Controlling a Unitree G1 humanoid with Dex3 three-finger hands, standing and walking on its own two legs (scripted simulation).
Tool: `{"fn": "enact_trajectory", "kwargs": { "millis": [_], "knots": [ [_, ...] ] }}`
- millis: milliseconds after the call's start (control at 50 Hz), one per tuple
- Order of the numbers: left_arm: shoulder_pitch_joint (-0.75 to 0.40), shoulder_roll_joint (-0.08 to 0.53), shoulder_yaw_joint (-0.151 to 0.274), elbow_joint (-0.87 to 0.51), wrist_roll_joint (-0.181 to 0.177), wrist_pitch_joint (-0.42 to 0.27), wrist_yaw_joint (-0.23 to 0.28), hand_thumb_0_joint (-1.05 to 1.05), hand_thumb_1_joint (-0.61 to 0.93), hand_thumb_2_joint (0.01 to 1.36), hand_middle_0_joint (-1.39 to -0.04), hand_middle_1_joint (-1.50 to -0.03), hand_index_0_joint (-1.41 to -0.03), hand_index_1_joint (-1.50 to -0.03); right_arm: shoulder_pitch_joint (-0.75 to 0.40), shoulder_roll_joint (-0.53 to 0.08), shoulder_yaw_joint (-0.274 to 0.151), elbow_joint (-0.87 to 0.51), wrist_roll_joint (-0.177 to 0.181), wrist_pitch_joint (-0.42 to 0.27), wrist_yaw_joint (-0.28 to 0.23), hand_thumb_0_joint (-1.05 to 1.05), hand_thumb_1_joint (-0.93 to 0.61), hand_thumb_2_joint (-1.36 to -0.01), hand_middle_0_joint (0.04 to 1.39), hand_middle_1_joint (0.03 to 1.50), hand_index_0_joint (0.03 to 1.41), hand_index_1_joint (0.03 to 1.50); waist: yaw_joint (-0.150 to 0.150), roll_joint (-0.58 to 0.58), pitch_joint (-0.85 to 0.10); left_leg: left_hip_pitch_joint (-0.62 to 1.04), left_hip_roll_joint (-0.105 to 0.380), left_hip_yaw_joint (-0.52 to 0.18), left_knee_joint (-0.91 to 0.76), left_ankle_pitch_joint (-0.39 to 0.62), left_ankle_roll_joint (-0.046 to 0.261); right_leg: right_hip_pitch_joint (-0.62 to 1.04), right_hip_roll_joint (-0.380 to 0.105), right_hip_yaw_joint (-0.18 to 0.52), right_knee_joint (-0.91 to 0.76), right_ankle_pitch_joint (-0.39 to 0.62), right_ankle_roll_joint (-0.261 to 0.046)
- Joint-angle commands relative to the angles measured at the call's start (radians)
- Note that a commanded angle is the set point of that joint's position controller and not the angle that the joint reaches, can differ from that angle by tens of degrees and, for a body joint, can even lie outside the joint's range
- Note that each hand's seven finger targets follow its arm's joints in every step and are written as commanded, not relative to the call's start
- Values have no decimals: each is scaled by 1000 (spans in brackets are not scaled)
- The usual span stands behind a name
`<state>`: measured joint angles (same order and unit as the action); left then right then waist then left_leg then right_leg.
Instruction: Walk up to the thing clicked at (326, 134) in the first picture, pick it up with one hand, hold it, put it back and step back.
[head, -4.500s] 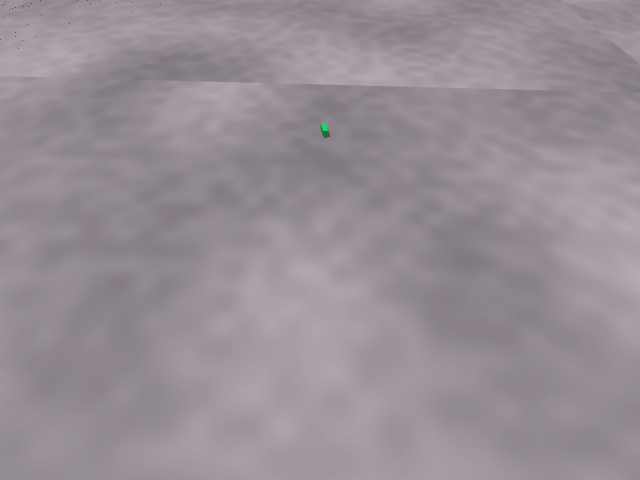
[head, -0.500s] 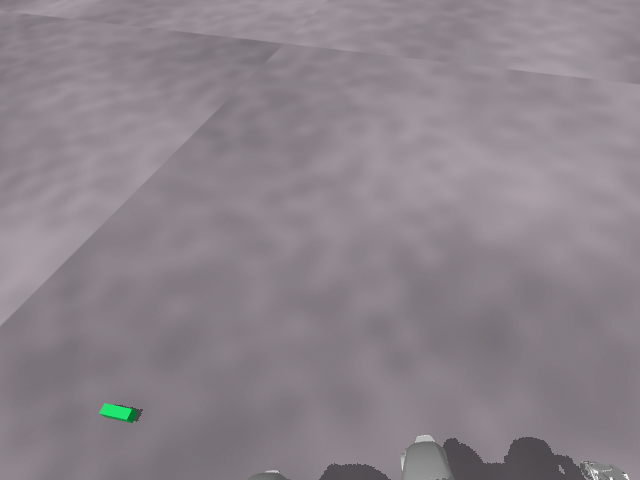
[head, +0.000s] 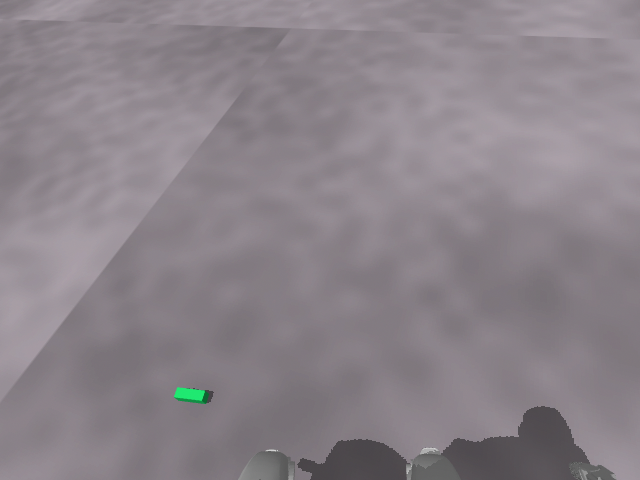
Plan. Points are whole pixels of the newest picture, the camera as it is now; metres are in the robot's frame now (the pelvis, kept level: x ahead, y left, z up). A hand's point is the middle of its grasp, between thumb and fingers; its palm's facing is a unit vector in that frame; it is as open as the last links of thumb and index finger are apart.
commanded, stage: walk up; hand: left
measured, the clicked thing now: (191, 395) +0.46 +0.49 -0.71
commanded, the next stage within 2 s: none
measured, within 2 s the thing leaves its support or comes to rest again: neither
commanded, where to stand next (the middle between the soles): +0.03 +0.28 m, yaw -9 degrees
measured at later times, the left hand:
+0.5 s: hand out of the picture -0.01 +0.51 -0.11, palm faces -0.07 -0.82 -0.56, open 7.4 cm
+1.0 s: hand out of the picture +0.01 +0.63 -0.14, palm faces -0.19 -0.91 -0.37, open 7.4 cm
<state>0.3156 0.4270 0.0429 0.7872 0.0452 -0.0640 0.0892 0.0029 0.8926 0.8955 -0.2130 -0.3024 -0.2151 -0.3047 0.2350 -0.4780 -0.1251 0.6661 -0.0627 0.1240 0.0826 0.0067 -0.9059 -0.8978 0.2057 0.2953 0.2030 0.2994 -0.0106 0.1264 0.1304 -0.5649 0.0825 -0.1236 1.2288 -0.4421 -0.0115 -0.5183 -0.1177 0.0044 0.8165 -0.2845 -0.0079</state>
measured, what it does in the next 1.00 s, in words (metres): steps to the left: left foot, then right foot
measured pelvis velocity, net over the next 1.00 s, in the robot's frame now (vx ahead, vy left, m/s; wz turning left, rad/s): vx -0.08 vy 0.36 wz -0.16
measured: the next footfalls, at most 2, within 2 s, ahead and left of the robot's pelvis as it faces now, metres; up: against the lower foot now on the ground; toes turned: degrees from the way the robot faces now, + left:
left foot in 0.10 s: +0.02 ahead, +0.25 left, +0.00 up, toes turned +0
right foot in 0.36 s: +0.03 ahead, +0.08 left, +0.00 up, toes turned -7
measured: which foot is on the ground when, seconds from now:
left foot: up 0.00-0.08, down 0.10-0.36, up 0.38-0.66, down 0.68-1.00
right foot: down 0.00-0.12, up 0.14-0.34, down 0.36-0.68, up 0.70-1.00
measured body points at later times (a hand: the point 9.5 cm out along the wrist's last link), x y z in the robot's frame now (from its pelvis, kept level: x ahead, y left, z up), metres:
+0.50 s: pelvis -0.08 +0.22 +0.00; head -0.03 +0.17 +0.44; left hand -0.01 +0.55 -0.08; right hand -0.01 -0.11 -0.14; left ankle -0.05 +0.34 -0.63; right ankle -0.01 +0.09 -0.70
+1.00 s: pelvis -0.08 +0.36 +0.02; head -0.05 +0.38 +0.47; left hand +0.02 +0.68 -0.11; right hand -0.14 +0.03 -0.08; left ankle -0.10 +0.47 -0.70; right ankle -0.08 +0.20 -0.65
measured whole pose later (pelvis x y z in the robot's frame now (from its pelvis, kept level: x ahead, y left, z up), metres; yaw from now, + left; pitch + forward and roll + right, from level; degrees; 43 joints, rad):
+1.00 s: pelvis -0.08 +0.36 +0.02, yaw -9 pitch -2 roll -1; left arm 0.24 0.44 0.09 0.99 0.03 0.03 -0.02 0.01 0.90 0.90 -0.20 -0.30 -0.20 -0.30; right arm 0.36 -0.38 -0.05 0.96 -0.03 -0.07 -0.02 0.01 -0.90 -0.90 0.21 0.30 0.21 0.30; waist -0.03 -0.06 0.09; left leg -0.23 0.03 0.08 0.69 -0.43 0.02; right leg -0.49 0.03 0.12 1.01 -0.38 -0.01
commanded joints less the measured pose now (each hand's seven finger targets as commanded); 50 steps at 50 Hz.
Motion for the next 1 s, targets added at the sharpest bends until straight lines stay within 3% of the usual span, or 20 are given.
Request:
{"fn": "enact_trajectory", "kwargs": {
  "millis": [0,60,80,100,120,160,260,300,320,340,380,500,580,620,640,660,680,780,860,980],
  "knots": [
    [59,415,146,-36,9,-16,30,0,900,900,-200,-300,-200,-300,-14,-162,-66,-89,-5,-17,2,0,-900,-900,200,300,200,300,40,-345,-117,23,4,117,-203,-122,20,65,-153,250,-305,-209,-206],
    [-16,369,125,-39,0,2,34,0,900,900,-200,-300,-200,-300,175,-178,-87,-11,-9,-34,1,0,-900,-900,200,300,200,300,-74,-226,-199,329,-54,154,-491,-48,50,-108,-73,120,-99,-187,-115],
    [-9,285,102,-29,-7,11,38,0,900,900,-200,-300,-200,-300,253,-219,-97,3,-27,-43,-5,0,-900,-900,200,300,200,300,-128,-6,-172,379,3,-9,-680,-170,90,-252,67,14,194,-241,-69],
    [-88,229,83,-59,-24,9,58,0,900,900,-200,-300,-200,-300,164,-356,-109,-35,-15,-49,-15,0,-900,-900,200,300,200,300,-133,272,-96,235,230,-417,-844,-124,200,-405,205,-50,382,-385,-23],
    [-154,271,83,-50,-20,0,74,0,900,900,-200,-300,-200,-300,42,-379,-105,-42,-1,-53,-28,0,-900,-900,200,300,200,300,-116,231,-16,75,283,-516,-912,-142,297,-335,147,48,482,-349,-46],
    [-54,273,95,32,-49,0,58,0,900,900,-200,-300,-200,-300,-38,-246,-71,-72,-13,-56,-41,0,-900,-900,200,300,200,300,-58,17,20,61,167,-266,-777,1,218,-282,151,86,512,-236,-40],
    [75,233,90,73,-67,-10,32,0,900,900,-200,-300,-200,-300,-45,-176,-43,-91,-22,-51,-38,0,-900,-900,200,300,200,300,-26,149,-94,191,111,-87,-612,436,242,7,110,-94,186,-194,-19],
    [203,207,86,91,-65,-18,41,0,900,900,-200,-300,-200,-300,-107,-162,-32,-113,-14,-36,-35,0,-900,-900,200,300,200,300,63,92,-116,109,98,-38,-499,491,200,238,89,-62,-148,14,-44],
    [244,255,103,93,-49,-24,51,0,900,900,-200,-300,-200,-300,-64,-114,-19,-115,-5,-32,-34,0,-900,-900,200,300,200,300,83,-31,-152,58,30,19,-346,443,136,380,59,20,-298,67,-51],
    [237,342,129,54,-25,-28,58,0,900,900,-200,-300,-200,-300,24,-64,-6,-109,10,-30,-32,0,-900,-900,200,300,200,300,73,-236,-187,-157,-61,50,-157,36,58,550,-155,424,-326,121,-105],
    [119,398,136,-1,-28,-22,67,0,900,900,-200,-300,-200,-300,40,-151,-40,-103,-8,-14,-62,0,-900,-900,200,300,200,300,35,-130,-225,-193,-48,-89,91,-192,38,403,-417,681,-387,156,-267],
    [-13,309,121,-24,-10,-25,41,0,900,900,-200,-300,-200,-300,88,-172,-68,-27,14,-20,-29,0,-900,-900,200,300,200,300,-9,-241,-125,-12,-75,-35,189,35,-4,64,-159,256,-354,-250,-192],
    [-107,316,122,-30,26,3,1,0,900,900,-200,-300,-200,-300,150,-138,-49,61,55,-33,-24,0,-900,-900,200,300,200,300,-16,-425,-135,254,-86,225,-296,-162,-5,-53,-43,114,-352,-519,-128],
    [-86,275,111,1,20,33,-16,0,900,900,-200,-300,-200,-300,275,-135,-52,143,47,-57,-48,0,-900,-900,200,300,200,300,-71,-245,-138,412,-109,243,-566,-81,-4,-131,8,80,-91,-548,-107],
    [-63,180,86,17,7,46,-17,0,900,900,-200,-300,-200,-300,314,-163,-52,170,24,-77,-65,0,-900,-900,200,300,200,300,-88,-15,-72,372,-73,71,-699,-241,23,-235,95,50,200,-516,-72],
    [-61,93,58,4,-7,46,-15,0,900,900,-200,-300,-200,-300,215,-235,-48,123,7,-95,-79,0,-900,-900,200,300,200,300,-49,129,11,227,183,-408,-846,-517,105,-399,182,77,441,-362,-26],
    [-184,177,69,-13,-10,39,-5,0,900,900,-200,-300,-200,-300,55,-325,-47,94,37,-112,-83,0,-900,-900,200,300,200,300,-52,27,114,49,369,-700,-1054,-651,253,-388,115,191,381,-226,-20],
    [-29,239,95,162,-31,43,-68,0,900,900,-200,-300,-200,-300,-57,-248,-16,160,34,-181,-107,0,-900,-900,200,300,200,300,25,5,67,112,191,-302,-895,-362,137,-144,99,156,332,-64,-6],
    [-104,214,97,126,-18,60,-96,0,900,900,-200,-300,-200,-300,46,-230,-12,216,27,-207,-116,0,-900,-900,200,300,200,300,-12,0,45,329,205,-262,-888,-171,146,-193,104,172,241,-71,1],
    [-222,174,74,60,-22,55,-103,0,900,900,-200,-300,-200,-300,206,-212,-14,244,44,-226,-138,0,-900,-900,200,300,200,300,-68,23,-58,673,228,-127,-752,704,149,-237,105,117,143,-144,-9]
  ]
}}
